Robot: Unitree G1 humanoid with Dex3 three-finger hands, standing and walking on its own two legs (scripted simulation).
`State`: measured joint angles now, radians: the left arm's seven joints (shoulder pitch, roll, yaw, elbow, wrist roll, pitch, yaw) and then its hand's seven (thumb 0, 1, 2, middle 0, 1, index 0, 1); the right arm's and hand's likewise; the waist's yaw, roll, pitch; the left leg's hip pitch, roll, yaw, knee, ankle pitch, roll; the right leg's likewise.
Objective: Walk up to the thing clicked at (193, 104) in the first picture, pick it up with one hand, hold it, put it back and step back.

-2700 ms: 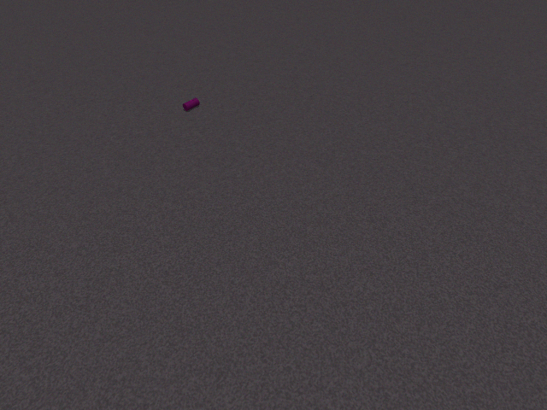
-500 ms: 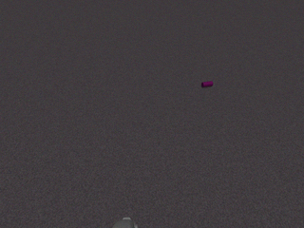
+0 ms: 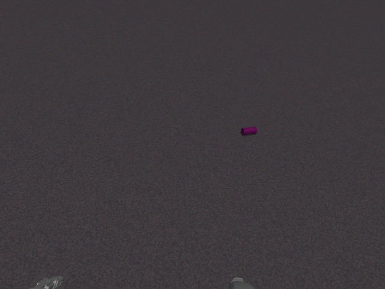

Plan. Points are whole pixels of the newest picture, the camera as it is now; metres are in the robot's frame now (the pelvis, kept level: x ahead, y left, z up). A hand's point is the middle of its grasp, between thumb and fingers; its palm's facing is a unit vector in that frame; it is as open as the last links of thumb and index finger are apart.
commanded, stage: walk up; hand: left
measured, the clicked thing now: (249, 130) +1.32 -0.47 -0.73
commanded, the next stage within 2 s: none
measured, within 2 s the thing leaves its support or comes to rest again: neither
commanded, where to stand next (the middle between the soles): +1.00 -0.79 m, yaw +12 degrees
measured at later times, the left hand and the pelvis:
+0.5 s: hand (132, 265) +0.23 +0.15 -0.16, palm faces +0.08 -0.95 -0.30, open 7.4 cm; pelvis +0.24 -0.12 -0.01, yaw +5 degrees
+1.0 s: hand (193, 176) +0.47 +0.00 -0.12, palm faces +0.11 -0.92 -0.37, open 7.4 cm; pelvis +0.42 -0.29 +0.00, yaw +6 degrees
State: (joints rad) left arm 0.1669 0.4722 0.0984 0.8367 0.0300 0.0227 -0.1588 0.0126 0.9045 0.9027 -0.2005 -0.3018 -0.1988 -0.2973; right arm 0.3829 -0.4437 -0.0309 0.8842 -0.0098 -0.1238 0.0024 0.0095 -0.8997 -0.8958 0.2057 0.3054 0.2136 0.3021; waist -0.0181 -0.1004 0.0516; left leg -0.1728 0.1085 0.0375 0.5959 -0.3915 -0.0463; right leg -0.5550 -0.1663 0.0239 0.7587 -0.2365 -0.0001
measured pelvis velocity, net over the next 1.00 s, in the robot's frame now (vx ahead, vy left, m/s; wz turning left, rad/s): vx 0.42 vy -0.29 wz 0.11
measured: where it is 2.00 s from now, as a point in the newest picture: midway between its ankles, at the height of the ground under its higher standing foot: (279, 201)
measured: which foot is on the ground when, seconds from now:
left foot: down 0.00-0.06, up 0.08-0.42, down 0.44-0.84, up 0.86-1.00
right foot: up 0.00-0.02, down 0.04-0.46, up 0.48-0.80, down 0.82-1.00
